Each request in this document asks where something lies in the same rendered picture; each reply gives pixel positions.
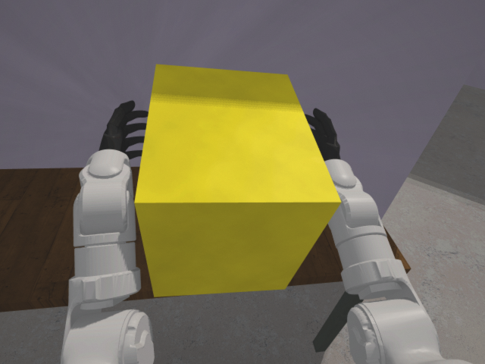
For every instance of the left robot forearm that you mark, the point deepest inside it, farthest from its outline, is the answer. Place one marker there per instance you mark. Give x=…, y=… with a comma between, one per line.
x=104, y=220

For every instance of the robot right hand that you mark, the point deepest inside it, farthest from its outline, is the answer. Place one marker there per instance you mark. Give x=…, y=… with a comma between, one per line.
x=324, y=134

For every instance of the table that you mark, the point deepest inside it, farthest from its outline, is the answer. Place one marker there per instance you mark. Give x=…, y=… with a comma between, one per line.
x=37, y=247

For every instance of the right robot forearm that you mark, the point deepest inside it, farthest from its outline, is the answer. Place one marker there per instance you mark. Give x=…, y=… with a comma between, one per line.
x=369, y=266

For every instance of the robot left hand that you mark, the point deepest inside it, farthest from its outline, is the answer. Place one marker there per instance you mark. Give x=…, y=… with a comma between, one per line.
x=115, y=135

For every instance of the left robot upper arm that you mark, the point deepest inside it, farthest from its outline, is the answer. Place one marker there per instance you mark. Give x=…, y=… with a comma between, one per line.
x=118, y=337

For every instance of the carton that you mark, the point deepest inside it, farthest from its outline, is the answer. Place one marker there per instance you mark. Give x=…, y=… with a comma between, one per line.
x=233, y=191

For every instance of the right robot upper arm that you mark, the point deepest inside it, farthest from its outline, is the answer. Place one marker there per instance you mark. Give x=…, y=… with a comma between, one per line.
x=395, y=331

